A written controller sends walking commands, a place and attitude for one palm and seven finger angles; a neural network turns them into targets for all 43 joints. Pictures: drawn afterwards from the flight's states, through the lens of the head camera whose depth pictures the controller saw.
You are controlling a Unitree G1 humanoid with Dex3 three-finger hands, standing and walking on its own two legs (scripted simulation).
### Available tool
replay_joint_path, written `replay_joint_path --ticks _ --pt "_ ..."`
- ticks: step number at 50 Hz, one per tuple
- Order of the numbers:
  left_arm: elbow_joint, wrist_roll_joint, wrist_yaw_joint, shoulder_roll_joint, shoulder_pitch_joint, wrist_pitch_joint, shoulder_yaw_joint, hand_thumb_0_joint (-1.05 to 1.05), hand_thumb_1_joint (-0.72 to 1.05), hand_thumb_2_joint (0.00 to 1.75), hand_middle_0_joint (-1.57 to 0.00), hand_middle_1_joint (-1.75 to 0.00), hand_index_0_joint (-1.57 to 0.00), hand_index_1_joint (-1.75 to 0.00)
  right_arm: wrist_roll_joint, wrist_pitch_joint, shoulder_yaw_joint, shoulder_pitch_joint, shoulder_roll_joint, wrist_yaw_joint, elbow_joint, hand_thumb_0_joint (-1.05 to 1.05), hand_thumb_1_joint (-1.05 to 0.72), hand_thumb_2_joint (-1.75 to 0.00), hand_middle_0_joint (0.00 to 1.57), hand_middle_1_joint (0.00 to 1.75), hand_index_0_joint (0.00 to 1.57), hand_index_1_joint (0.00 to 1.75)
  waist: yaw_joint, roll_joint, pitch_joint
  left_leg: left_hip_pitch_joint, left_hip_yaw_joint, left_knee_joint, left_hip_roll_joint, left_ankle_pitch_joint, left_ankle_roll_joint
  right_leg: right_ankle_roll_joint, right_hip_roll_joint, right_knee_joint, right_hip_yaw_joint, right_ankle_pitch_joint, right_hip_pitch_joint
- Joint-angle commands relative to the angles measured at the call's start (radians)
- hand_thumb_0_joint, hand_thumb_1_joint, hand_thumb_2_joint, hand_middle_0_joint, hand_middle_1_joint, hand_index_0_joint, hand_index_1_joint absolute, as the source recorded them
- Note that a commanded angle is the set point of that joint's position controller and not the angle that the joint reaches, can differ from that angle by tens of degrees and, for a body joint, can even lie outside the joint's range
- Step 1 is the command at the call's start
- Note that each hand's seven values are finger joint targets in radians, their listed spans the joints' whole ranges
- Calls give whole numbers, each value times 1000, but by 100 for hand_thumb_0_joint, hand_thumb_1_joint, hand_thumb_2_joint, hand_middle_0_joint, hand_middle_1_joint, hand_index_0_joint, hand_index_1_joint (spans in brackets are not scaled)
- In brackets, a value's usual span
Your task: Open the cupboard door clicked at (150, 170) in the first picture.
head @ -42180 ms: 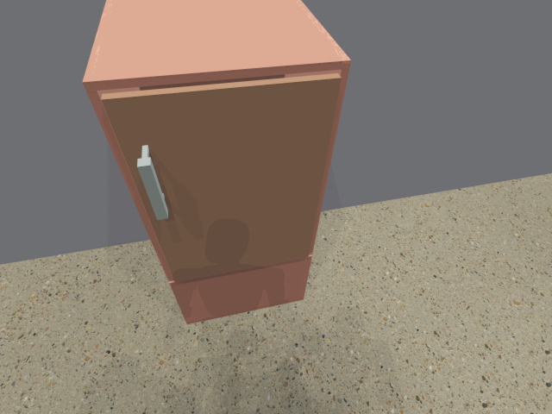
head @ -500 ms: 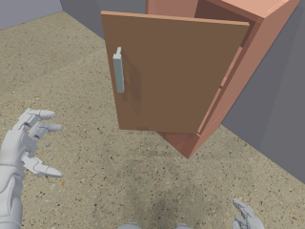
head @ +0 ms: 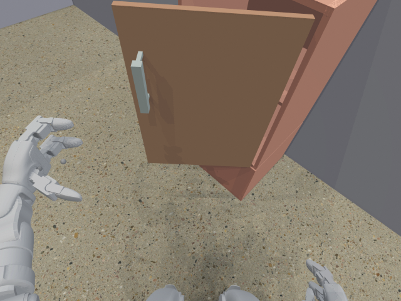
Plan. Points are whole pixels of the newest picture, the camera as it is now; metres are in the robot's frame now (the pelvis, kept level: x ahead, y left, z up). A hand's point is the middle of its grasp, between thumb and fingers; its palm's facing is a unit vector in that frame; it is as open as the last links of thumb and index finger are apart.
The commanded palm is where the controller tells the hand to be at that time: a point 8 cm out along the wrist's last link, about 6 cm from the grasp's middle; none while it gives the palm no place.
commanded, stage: move the hooked fingers beside the handle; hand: left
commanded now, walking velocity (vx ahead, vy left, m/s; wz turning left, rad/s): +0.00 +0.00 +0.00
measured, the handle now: (142, 83) +0.59 +0.18 +0.06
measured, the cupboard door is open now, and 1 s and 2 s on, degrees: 43 43 43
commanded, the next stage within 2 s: none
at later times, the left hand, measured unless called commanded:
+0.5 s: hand (78, 133) +0.42 +0.28 +0.06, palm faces +0.05 -1.00 +0.00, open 14.0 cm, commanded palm +0.40 +0.32 +0.06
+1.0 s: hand (96, 108) +0.49 +0.26 +0.06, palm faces +0.04 -1.00 +0.01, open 14.0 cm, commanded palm +0.48 +0.30 +0.05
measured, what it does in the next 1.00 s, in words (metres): stands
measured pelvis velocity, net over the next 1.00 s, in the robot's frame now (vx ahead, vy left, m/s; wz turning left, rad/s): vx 0.01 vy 0.02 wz -0.04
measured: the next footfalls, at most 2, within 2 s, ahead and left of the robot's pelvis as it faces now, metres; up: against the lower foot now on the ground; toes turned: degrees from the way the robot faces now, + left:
none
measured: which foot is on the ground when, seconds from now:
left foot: down 0.00-1.00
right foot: down 0.00-1.00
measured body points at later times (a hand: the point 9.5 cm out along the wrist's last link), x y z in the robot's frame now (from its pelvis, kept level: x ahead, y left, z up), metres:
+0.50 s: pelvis +0.01 +0.00 +0.00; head +0.10 +0.03 +0.44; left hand +0.41 +0.33 +0.06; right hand +0.08 -0.27 -0.10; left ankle +0.00 +0.06 -0.69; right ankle +0.03 -0.09 -0.69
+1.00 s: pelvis +0.01 +0.02 -0.01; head +0.13 +0.06 +0.42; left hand +0.48 +0.32 +0.06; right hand +0.02 -0.25 -0.11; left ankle +0.00 +0.06 -0.69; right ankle +0.03 -0.09 -0.69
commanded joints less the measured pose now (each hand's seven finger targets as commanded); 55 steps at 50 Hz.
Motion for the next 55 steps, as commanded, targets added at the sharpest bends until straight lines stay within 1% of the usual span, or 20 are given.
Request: replay_joint_path --ticks 1,6,8,12,14,17,19,22,26,28,30,34,35,37,38,42,46,48,51,55 --pt "-116 -34 7 308 -303 -53 105 0 -50 30 -30 -120 -30 -120 6 -25 -67 40 -159 -11 -112 0 -90 -90 20 30 20 30 -3 63 -286 57 -93 -153 28 257 -60 21 -15 -92 133 158 222" --pt "-43 -14 13 355 -357 -69 134 0 -50 30 -30 -120 -30 -120 3 0 -73 72 -164 -2 -107 0 -90 -90 20 30 20 30 -10 42 -315 2 -69 -125 28 272 -47 28 -17 -82 161 204 257" --pt "-37 -1 6 383 -371 -86 146 0 -50 30 -30 -120 -30 -120 4 11 -75 87 -165 2 -104 0 -90 -90 20 30 20 30 -6 82 -347 11 -62 -125 29 294 -46 28 -17 -75 165 231 267" --pt "-36 -1 -7 359 -454 -116 115 0 -50 30 -30 -120 -30 -120 4 25 -82 110 -164 3 -88 0 -90 -90 20 30 20 30 -35 102 -380 60 -69 -115 38 336 -45 30 -7 -65 155 257 227" --pt "-39 -5 -7 353 -458 -124 117 0 -50 30 -30 -120 -30 -120 2 30 -88 120 -165 4 -80 0 -90 -90 20 30 20 30 -33 128 -402 97 -76 -116 40 366 -52 30 -6 -63 146 261 207" --pt "25 -2 -11 380 -456 -112 138 0 -50 30 -30 -120 -30 -120 1 45 -87 137 -171 3 -70 0 -90 -90 20 30 20 30 -32 94 -397 75 -75 -113 41 387 -50 30 -4 -61 146 287 218" --pt "73 11 -6 375 -502 -102 122 0 -50 30 -30 -120 -30 -120 3 55 -86 139 -172 2 -63 0 -90 -90 20 30 20 30 -48 72 -348 42 -76 -118 42 333 -47 33 -6 -67 140 244 187" --pt "71 32 9 381 -554 -108 107 0 -50 30 -30 -120 -30 -120 1 67 -88 150 -173 3 -66 0 -90 -90 20 30 20 30 -49 127 -375 88 -82 -117 45 375 -53 29 -3 -58 135 247 157" --pt "48 42 39 339 -609 -137 69 0 -50 30 -30 -120 -30 -120 -7 82 -92 169 -174 13 -63 0 -90 -90 20 30 20 30 -58 167 -410 196 -117 -109 59 488 -84 25 6 -41 109 232 71" --pt "70 48 56 335 -634 -143 69 0 -50 30 -30 -120 -30 -120 -10 93 -96 181 -177 16 -49 0 -90 -90 20 30 20 30 -64 153 -421 222 -126 -103 66 515 -94 29 6 -39 104 229 50" --pt "132 54 70 330 -652 -137 68 0 -50 30 -30 -120 -30 -120 -10 105 -95 186 -180 18 -41 0 -90 -90 20 30 20 30 -76 96 -392 179 -127 -103 66 462 -87 32 5 -41 101 213 47" --pt "224 87 91 358 -725 -128 68 0 -50 30 -30 -120 -30 -120 -11 129 -87 193 -183 18 -39 0 -90 -90 20 30 20 30 -83 98 -352 126 -122 -105 59 398 -81 32 3 -36 103 186 31" --pt "222 100 100 387 -724 -132 85 0 -50 30 -30 -120 -30 -120 -15 135 -86 198 -186 20 -46 0 -90 -90 20 30 20 30 -72 125 -369 126 -122 -105 58 401 -84 29 3 -30 104 183 36" --pt "206 117 112 419 -793 -150 93 0 -50 30 -30 -120 -30 -120 -22 146 -83 210 -189 22 -42 0 -90 -90 20 30 20 30 -78 161 -413 169 -136 -94 63 453 -95 27 5 -17 101 189 15" --pt "200 123 116 406 -800 -161 78 0 -50 30 -30 -120 -30 -120 -22 150 -84 211 -186 24 -42 0 -90 -90 20 30 20 30 -81 189 -425 203 -145 -91 67 476 -104 26 7 -15 98 180 -11" --pt "187 109 122 361 -872 -197 50 0 -50 30 -30 -120 -30 -120 -31 165 -89 233 -191 30 -19 0 -90 -90 20 30 20 30 -106 184 -495 299 -176 -67 86 591 -119 31 15 -9 92 198 -55" --pt "295 111 116 347 -868 -166 41 0 -50 30 -30 -120 -30 -120 -31 188 -88 252 -197 30 3 0 -90 -90 20 30 20 30 -122 149 -432 256 -180 -70 87 575 -115 31 15 -17 82 184 -76" --pt "356 125 117 342 -873 -135 24 0 -50 30 -30 -120 -30 -120 -29 199 -82 256 -198 29 -1 0 -90 -90 20 30 20 30 -129 135 -383 195 -166 -79 79 499 -105 33 13 -23 84 168 -77" --pt "350 145 138 393 -925 -133 42 0 -50 30 -30 -120 -30 -120 -35 209 -77 265 -203 28 -11 0 -90 -90 20 30 20 30 -132 158 -363 168 -169 -80 75 476 -104 27 12 -17 82 158 -87" --pt "268 152 167 471 -994 -192 105 0 -50 30 -30 -120 -30 -120 -50 210 -85 285 -208 35 -9 0 -90 -90 20 30 20 30 -128 192 -513 242 -182 -51 82 557 -116 30 16 1 89 190 -71"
